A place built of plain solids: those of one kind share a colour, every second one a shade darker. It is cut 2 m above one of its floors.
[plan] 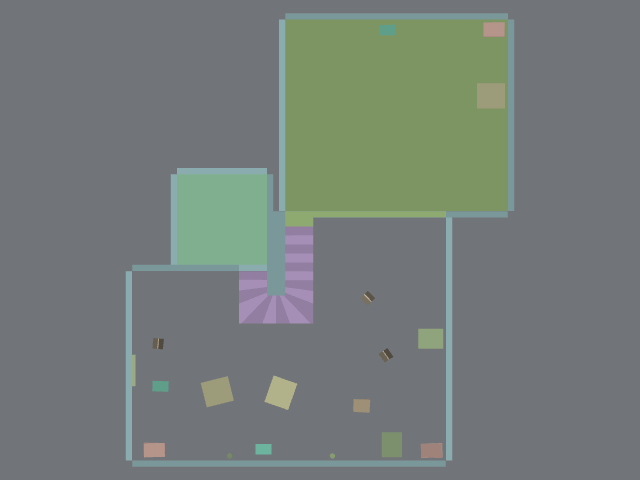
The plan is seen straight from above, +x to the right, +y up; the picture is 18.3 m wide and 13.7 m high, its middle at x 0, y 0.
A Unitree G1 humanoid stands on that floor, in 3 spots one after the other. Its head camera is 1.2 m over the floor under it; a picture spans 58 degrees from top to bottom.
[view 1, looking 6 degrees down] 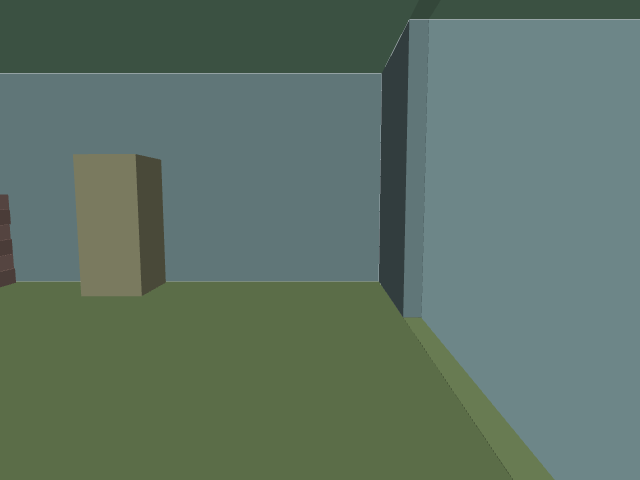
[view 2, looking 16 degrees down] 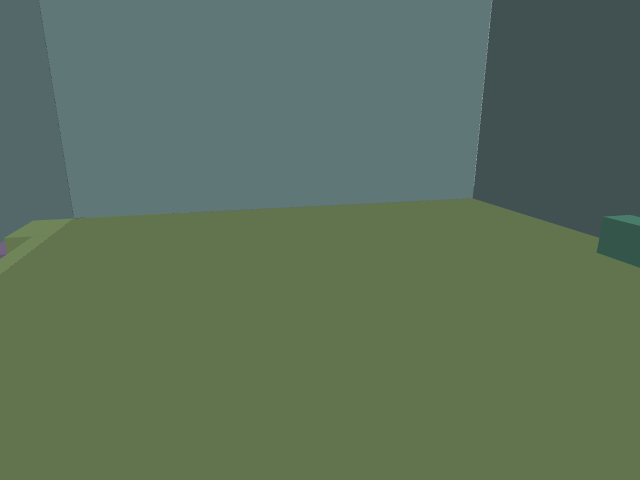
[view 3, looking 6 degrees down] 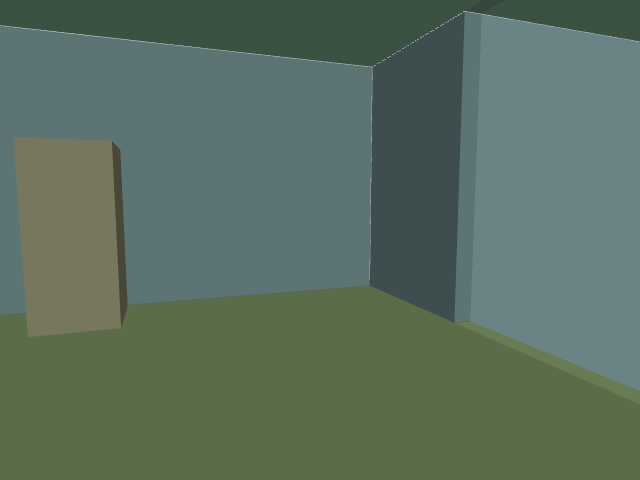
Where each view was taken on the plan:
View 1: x -0.55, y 1.64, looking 0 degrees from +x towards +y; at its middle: wall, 5.95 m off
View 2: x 4.72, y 2.49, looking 166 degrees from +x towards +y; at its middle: floor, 4.35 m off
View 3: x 0.30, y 3.37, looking -20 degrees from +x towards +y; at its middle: wall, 5.42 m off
